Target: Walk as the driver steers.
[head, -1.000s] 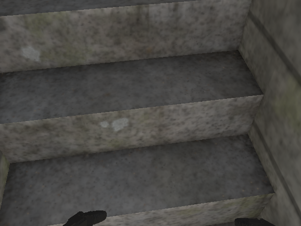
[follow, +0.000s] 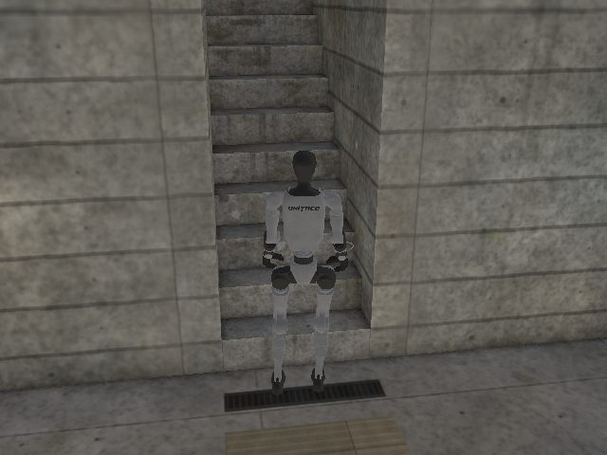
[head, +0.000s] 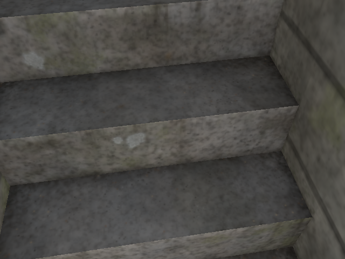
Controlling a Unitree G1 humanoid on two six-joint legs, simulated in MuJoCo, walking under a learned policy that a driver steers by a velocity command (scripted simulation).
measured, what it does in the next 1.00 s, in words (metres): stands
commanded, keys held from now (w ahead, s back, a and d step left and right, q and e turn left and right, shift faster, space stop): no key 1.00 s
